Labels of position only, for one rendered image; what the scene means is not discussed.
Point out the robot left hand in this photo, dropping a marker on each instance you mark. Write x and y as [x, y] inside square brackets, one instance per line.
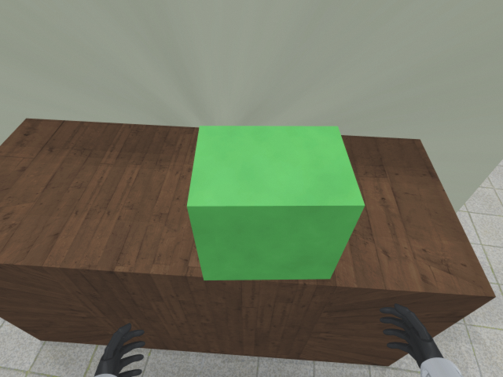
[111, 362]

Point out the robot right hand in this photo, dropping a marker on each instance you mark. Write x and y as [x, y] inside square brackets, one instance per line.
[421, 345]

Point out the carton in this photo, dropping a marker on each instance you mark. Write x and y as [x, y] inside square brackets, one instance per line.
[272, 202]

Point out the pedestal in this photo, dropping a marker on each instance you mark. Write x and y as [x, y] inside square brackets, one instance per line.
[95, 234]

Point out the right robot forearm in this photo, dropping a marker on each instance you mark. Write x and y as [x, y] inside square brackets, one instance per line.
[439, 367]

